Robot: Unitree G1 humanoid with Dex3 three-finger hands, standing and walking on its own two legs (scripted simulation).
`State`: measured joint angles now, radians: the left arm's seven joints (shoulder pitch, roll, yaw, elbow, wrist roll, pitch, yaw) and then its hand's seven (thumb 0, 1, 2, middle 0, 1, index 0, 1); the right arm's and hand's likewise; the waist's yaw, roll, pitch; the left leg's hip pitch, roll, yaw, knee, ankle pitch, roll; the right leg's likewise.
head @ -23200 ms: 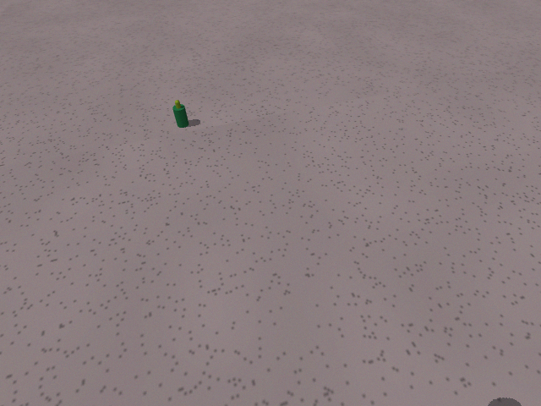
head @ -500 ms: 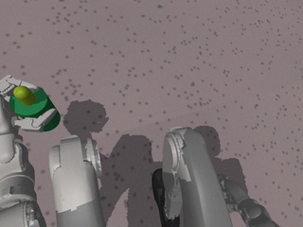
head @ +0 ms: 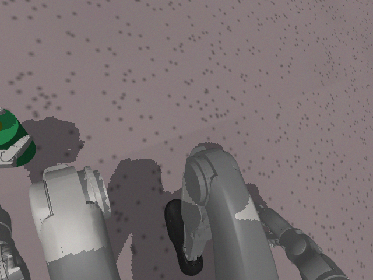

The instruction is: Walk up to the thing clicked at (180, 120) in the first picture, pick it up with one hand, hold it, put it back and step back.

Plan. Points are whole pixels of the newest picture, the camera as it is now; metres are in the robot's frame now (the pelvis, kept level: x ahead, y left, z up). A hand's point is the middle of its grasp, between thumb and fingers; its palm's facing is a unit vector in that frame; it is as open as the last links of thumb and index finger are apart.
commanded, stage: lower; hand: left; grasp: from the side
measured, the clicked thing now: (0, 135) +0.40 +0.29 -0.16
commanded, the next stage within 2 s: loosen in 0.74 s
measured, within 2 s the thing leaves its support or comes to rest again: rests again in 1.24 s
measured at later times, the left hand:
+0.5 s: hand (0, 136) +0.40 +0.29 -0.17, palm faces +0.36 -0.93 +0.00, open 8.5 cm
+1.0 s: hand (0, 137) +0.40 +0.29 -0.17, palm faces +0.36 -0.93 +0.01, open 8.4 cm
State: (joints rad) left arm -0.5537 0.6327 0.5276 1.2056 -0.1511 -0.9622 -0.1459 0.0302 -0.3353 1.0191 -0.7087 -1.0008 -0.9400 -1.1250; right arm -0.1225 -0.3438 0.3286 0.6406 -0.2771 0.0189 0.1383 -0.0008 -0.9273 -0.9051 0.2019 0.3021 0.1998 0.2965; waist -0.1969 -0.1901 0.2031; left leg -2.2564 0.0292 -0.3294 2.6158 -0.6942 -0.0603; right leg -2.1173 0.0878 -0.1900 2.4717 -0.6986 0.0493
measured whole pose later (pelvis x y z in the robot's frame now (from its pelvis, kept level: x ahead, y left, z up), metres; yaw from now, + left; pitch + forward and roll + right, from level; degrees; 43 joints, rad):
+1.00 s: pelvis -0.01 +0.01 -0.01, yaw -3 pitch +11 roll -17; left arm -0.55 0.76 0.51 1.34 -0.14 -1.11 -0.04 0.03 -0.30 0.96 -0.73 -0.95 -0.96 -1.07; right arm -0.20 -0.36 0.48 0.57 -0.35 0.00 0.15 0.00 -0.91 -0.89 0.20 0.30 0.20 0.30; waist -0.21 -0.27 0.29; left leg -2.22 0.03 -0.41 2.67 -0.70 -0.04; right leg -2.05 0.13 -0.25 2.45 -0.67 0.07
